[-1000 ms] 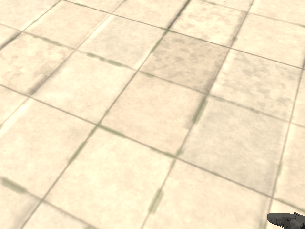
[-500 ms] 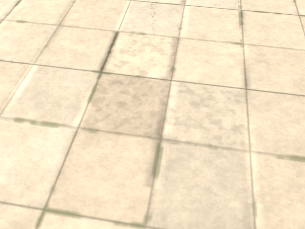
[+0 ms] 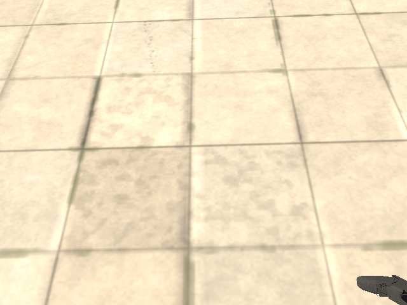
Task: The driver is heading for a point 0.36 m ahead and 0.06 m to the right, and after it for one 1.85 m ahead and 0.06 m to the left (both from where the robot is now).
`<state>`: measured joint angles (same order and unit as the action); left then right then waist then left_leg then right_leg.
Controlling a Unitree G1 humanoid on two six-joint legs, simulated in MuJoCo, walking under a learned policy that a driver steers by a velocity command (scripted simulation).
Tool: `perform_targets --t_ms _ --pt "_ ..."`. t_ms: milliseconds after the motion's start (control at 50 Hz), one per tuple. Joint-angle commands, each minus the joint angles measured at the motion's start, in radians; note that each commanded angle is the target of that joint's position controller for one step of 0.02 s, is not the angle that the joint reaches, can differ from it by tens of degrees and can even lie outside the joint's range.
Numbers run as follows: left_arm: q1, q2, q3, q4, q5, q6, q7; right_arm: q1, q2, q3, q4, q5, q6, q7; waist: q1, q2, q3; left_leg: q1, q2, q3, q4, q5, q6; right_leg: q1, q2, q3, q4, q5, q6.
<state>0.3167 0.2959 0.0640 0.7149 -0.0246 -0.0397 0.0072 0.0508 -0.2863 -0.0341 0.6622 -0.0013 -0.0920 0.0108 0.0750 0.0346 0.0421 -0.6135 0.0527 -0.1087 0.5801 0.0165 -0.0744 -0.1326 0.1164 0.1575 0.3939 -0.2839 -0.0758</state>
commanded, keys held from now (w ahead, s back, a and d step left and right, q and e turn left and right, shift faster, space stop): w+e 0.50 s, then w+q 0.50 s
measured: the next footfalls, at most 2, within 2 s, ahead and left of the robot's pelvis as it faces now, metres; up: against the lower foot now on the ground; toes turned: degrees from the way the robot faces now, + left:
left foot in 0.10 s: +0.24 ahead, +0.14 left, +0.00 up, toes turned -8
right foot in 0.62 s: +0.45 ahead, -0.19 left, +0.00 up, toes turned -23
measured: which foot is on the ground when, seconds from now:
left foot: up 0.00-0.08, down 0.10-0.64, up 0.66-1.00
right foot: down 0.00-0.10, up 0.12-0.60, down 0.62-1.00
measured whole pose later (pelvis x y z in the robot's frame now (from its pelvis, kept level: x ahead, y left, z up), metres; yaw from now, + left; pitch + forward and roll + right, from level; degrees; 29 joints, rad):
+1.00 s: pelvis +0.52 -0.11 +0.00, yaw -11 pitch +0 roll -2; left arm 0.32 0.26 0.07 0.81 0.01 -0.09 0.00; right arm 0.16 -0.28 -0.05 0.80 0.02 -0.03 0.03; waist 0.05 0.05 0.03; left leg -0.68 0.11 -0.04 0.76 0.04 -0.01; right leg 0.04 0.04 -0.20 0.22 -0.26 -0.03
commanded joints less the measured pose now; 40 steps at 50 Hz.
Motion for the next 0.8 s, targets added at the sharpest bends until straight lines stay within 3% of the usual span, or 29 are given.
perform_targets --t_ms 20,60,80,100,120,140,160,180,200,220,260,340,440,520,540,580,600,620,640,660,680,700,720,740,800 --pt "0.024 0.158 0.045 -0.043 -0.005 -0.003 0.010 -0.065 -0.112 -0.036 -0.081 0.011 -0.027 0.009 -0.015 -0.139 -0.054 0.162 -0.050 0.021 -0.073 -0.005 0.023 -0.044 -0.235 0.222 -0.031 0.170 -0.122" --pt "-0.001 0.150 0.046 -0.049 0.000 0.001 0.010 0.013 -0.134 -0.051 -0.063 0.013 -0.037 0.009 -0.066 -0.165 -0.062 0.254 -0.050 0.032 -0.106 -0.070 0.064 -0.031 -0.240 0.261 0.040 0.184 -0.099" --pt "-0.006 0.119 0.035 -0.055 0.005 0.000 0.008 0.103 -0.156 -0.066 -0.043 0.006 -0.042 0.003 -0.112 -0.157 -0.110 0.395 -0.036 0.038 -0.132 -0.075 0.095 -0.056 -0.197 0.235 0.137 0.220 -0.069" --pt "0.003 0.055 0.012 -0.071 0.017 -0.003 0.003 0.240 -0.205 -0.081 -0.033 -0.012 -0.045 -0.006 -0.169 -0.062 -0.240 0.632 0.117 -0.106 -0.124 -0.147 0.158 -0.152 -0.135 0.160 0.397 0.118 -0.032" --pt "0.133 0.000 -0.006 -0.099 -0.009 -0.012 0.004 0.328 -0.283 -0.099 -0.001 -0.025 -0.031 -0.003 -0.117 0.260 -0.357 0.942 0.338 -0.566 -0.219 -0.388 0.320 -0.502 0.009 0.019 0.726 -0.285 0.038" --pt "0.137 0.097 0.007 -0.081 -0.020 -0.012 0.007 0.321 -0.206 -0.085 -0.007 -0.001 -0.027 0.004 -0.133 0.221 -0.313 0.924 0.369 -0.712 -0.281 -0.632 0.319 -0.640 -0.071 0.038 0.877 -0.291 0.052" --pt "0.041 0.156 0.025 -0.088 -0.015 -0.006 0.007 0.278 -0.145 -0.069 -0.017 0.003 -0.021 -0.001 -0.157 0.122 -0.191 0.817 0.329 -0.563 -0.297 -0.626 0.279 -0.671 -0.108 0.027 0.923 -0.197 0.060" --pt "-0.019 0.155 0.027 -0.099 -0.003 -0.001 0.009 0.230 -0.125 -0.060 -0.021 -0.004 -0.015 -0.004 -0.147 0.051 -0.117 0.700 0.288 -0.419 -0.303 -0.485 0.252 -0.643 -0.141 -0.010 0.912 -0.125 0.066" --pt "-0.056 0.143 0.029 -0.112 0.008 -0.002 0.006 0.202 -0.105 -0.053 -0.012 -0.009 -0.011 -0.005 -0.133 0.035 -0.062 0.611 0.248 -0.319 -0.322 -0.357 0.246 -0.624 -0.168 -0.010 0.869 -0.074 0.068" --pt "-0.052 0.126 0.031 -0.116 0.003 0.001 0.000 0.189 -0.090 -0.047 -0.005 -0.015 -0.013 -0.008 -0.110 0.062 -0.047 0.555 0.218 -0.236 -0.343 -0.272 0.236 -0.580 -0.194 -0.012 0.839 -0.041 0.067" --pt "-0.041 0.089 0.026 -0.115 -0.006 0.012 -0.007 0.186 -0.079 -0.046 0.012 -0.007 -0.020 -0.009 -0.099 0.089 -0.037 0.514 0.190 -0.126 -0.382 -0.189 0.242 -0.551 -0.210 -0.041 0.797 -0.019 0.072" --pt "-0.109 0.054 0.014 -0.145 0.003 0.021 -0.011 0.206 -0.127 -0.064 0.052 -0.005 -0.024 -0.011 -0.104 0.043 -0.013 0.534 0.213 -0.004 -0.425 -0.044 0.271 -0.616 -0.230 -0.051 0.659 0.079 0.095" --pt "-0.238 0.028 0.000 -0.169 0.002 0.005 -0.040 0.222 -0.160 -0.069 0.087 0.001 -0.007 -0.017 -0.149 0.026 0.015 0.570 0.186 0.168 -0.425 0.049 0.235 -0.564 -0.216 -0.123 0.390 0.296 0.082" --pt "-0.335 0.019 -0.005 -0.210 -0.001 0.001 -0.062 0.288 -0.186 -0.074 0.129 0.021 0.013 -0.015 -0.172 0.017 0.048 0.645 0.221 0.213 -0.400 0.124 0.222 -0.525 -0.190 -0.172 0.261 0.244 0.041" --pt "-0.339 0.019 -0.004 -0.218 0.001 -0.002 -0.064 0.304 -0.190 -0.074 0.143 0.028 0.018 -0.012 -0.160 0.018 0.048 0.662 0.234 0.211 -0.380 0.210 0.224 -0.492 -0.169 -0.181 0.235 0.192 0.021" --pt "-0.270 0.062 0.017 -0.211 0.011 -0.003 -0.061 0.300 -0.224 -0.078 0.160 0.040 0.029 -0.012 -0.086 0.052 -0.006 0.694 0.241 0.221 -0.251 0.540 0.218 -0.346 -0.107 -0.218 0.187 0.090 -0.024" --pt "-0.134 0.104 0.040 -0.173 0.014 -0.002 -0.055 0.283 -0.227 -0.073 0.167 0.044 0.036 -0.014 0.002 0.045 -0.081 0.659 0.216 0.249 -0.094 0.633 0.198 -0.152 -0.078 -0.236 0.121 0.142 -0.054" --pt "0.027 0.159 0.067 -0.124 0.017 0.001 -0.039 0.283 -0.197 -0.057 0.167 0.038 0.033 -0.017 0.081 0.030 -0.173 0.493 0.174 0.261 0.116 0.519 0.165 0.134 -0.109 -0.189 0.122 0.216 -0.083" --pt "0.144 0.275 0.088 -0.100 0.040 0.002 -0.021 0.349 -0.076 -0.014 0.123 0.010 0.017 -0.005 0.061 -0.188 -0.342 0.076 0.034 0.252 0.533 -0.108 0.098 0.559 -0.417 0.249 0.130 0.164 -0.221" --pt "0.152 0.234 0.071 -0.116 0.035 -0.005 -0.019 0.356 -0.093 -0.012 0.144 0.025 -0.005 0.001 0.065 -0.208 -0.500 -0.024 -0.068 0.041 0.733 -0.617 0.090 0.577 -0.556 0.576 -0.018 0.131 -0.297" --pt "0.094 0.173 0.049 -0.106 0.033 -0.013 -0.026 0.255 -0.182 -0.043 0.115 0.062 -0.011 0.006 0.073 -0.140 -0.343 -0.107 -0.018 -0.013 0.775 -0.569 0.096 0.450 -0.515 0.407 -0.045 0.138 -0.236" --pt "0.041 0.142 0.039 -0.092 0.026 -0.019 -0.027 0.204 -0.165 -0.040 0.095 0.065 -0.012 0.006 0.035 -0.140 -0.205 -0.123 0.031 0.017 0.720 -0.488 0.100 0.302 -0.465 0.242 -0.065 0.178 -0.194" --pt "-0.019 0.104 0.029 -0.081 0.023 -0.026 -0.030 0.192 -0.146 -0.040 0.102 0.044 -0.006 0.000 -0.007 -0.111 -0.133 -0.098 0.066 0.028 0.652 -0.415 0.093 0.180 -0.415 0.143 -0.098 0.201 -0.162" --pt "-0.065 0.071 0.020 -0.081 0.025 -0.037 -0.032 0.221 -0.141 -0.046 0.116 0.033 0.009 -0.003 -0.045 -0.136 -0.095 -0.038 0.092 0.021 0.611 -0.349 0.085 0.086 -0.380 0.065 -0.141 0.221 -0.141" --pt "-0.112 0.061 0.025 -0.055 0.036 -0.070 -0.030 0.285 -0.083 -0.041 0.145 0.036 0.050 -0.007 -0.096 -0.123 -0.059 0.034 0.098 0.017 0.588 -0.248 0.057 -0.035 -0.367 -0.055 -0.241 0.278 -0.143"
